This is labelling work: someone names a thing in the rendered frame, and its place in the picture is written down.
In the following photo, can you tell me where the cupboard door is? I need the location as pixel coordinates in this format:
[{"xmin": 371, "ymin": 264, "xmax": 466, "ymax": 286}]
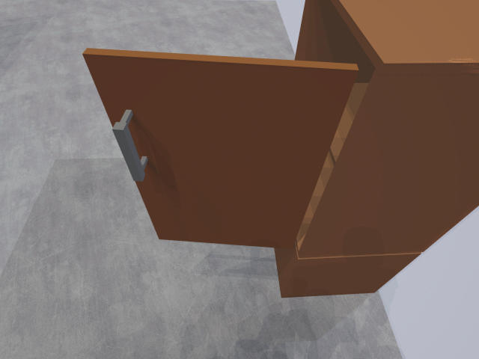
[{"xmin": 82, "ymin": 48, "xmax": 359, "ymax": 249}]

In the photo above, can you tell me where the handle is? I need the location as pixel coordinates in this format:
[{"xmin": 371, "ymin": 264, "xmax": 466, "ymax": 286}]
[{"xmin": 112, "ymin": 110, "xmax": 148, "ymax": 182}]

